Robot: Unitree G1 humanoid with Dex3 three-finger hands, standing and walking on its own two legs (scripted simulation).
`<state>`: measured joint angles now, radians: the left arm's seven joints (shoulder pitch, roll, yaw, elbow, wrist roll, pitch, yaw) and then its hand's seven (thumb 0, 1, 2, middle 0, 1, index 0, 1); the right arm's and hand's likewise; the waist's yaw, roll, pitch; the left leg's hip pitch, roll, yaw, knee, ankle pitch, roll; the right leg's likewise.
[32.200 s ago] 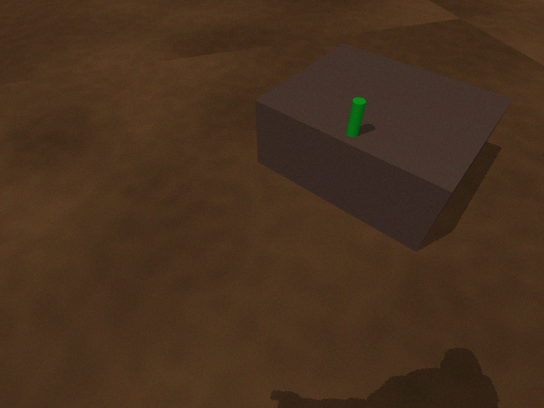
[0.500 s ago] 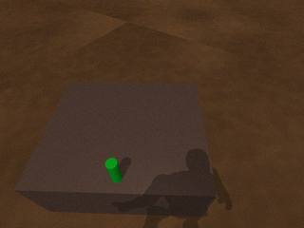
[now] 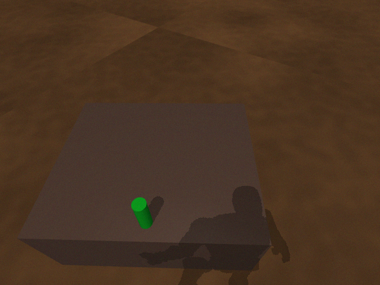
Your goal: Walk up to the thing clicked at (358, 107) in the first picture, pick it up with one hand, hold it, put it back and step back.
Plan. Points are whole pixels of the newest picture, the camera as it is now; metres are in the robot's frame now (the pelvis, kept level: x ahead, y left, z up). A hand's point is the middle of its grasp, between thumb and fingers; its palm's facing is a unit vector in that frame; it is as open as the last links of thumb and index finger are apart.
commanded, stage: stand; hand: left
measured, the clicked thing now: (142, 213) +0.41 +0.19 -0.31
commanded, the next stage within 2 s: step back in 0.62 s
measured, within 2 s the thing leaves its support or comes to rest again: neither
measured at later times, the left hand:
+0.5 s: hand out of the picture +0.06 +0.25 -0.16, palm faces -0.03 -0.94 -0.35, open 7.4 cm
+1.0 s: hand out of the picture +0.09 +0.31 -0.18, palm faces -0.06 -0.92 -0.39, open 7.4 cm
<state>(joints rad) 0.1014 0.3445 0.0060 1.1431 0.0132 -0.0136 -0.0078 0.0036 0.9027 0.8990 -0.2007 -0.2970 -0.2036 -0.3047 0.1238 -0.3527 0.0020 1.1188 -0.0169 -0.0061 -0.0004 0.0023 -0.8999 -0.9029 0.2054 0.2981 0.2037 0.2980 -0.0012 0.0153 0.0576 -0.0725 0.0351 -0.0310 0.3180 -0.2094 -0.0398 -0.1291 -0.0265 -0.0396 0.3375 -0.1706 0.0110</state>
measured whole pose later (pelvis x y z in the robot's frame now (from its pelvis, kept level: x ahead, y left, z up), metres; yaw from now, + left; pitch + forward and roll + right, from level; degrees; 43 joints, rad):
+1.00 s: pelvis -0.07 +0.04 -0.03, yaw -1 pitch -1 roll +0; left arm 0.01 0.44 0.06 0.90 0.01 0.06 0.02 0.00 0.90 0.90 -0.20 -0.30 -0.20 -0.30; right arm 0.14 -0.38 -0.06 0.95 -0.03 0.04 0.01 0.00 -0.90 -0.90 0.20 0.30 0.20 0.30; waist -0.02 -0.07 0.20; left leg -0.27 -0.02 -0.01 0.68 -0.39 0.02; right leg -0.48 0.05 0.15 0.93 -0.50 -0.02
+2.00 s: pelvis -0.29 +0.03 -0.02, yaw -7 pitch -2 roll -1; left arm 0.22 0.41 0.09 0.84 0.02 0.06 0.00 0.00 0.90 0.90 -0.20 -0.30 -0.20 -0.30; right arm 0.11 -0.36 -0.05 0.81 -0.03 0.02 -0.01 0.00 -0.90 -0.90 0.21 0.30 0.21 0.30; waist 0.03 -0.04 0.19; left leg -0.35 0.05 0.00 0.57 -0.18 0.01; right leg -0.33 0.07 0.15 1.01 -0.49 0.04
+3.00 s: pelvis -0.62 +0.00 -0.02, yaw -4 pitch -1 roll +2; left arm 0.23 0.36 0.06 0.91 0.05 0.01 0.02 0.01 0.90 0.90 -0.21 -0.30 -0.21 -0.30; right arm 0.14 -0.42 -0.06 0.86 -0.02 0.08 0.00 0.00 -0.90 -0.90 0.21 0.30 0.20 0.30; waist 0.03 0.05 0.13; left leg -0.48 -0.09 -0.16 1.14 -0.45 -0.02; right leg -0.28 -0.02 0.02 0.62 -0.31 -0.02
